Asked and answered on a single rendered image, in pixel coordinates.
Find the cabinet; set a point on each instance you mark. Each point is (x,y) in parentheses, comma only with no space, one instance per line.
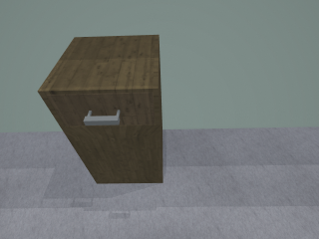
(120,153)

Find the handle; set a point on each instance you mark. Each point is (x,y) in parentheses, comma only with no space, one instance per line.
(102,120)

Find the drawer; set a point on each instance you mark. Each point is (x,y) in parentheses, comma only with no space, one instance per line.
(135,108)

